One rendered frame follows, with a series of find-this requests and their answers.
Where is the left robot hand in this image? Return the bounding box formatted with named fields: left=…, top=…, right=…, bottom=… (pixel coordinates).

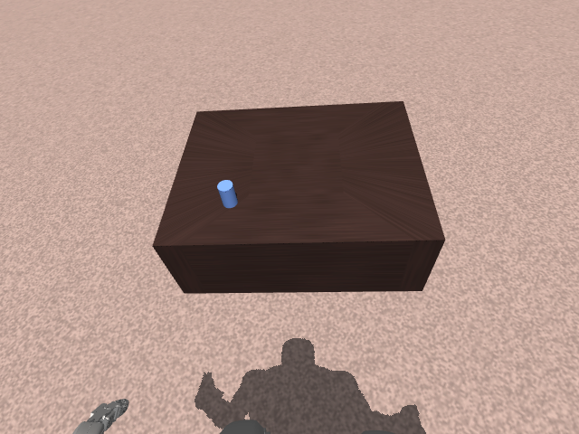
left=72, top=399, right=128, bottom=434

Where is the can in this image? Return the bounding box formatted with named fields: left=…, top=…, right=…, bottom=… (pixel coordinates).
left=217, top=180, right=238, bottom=208

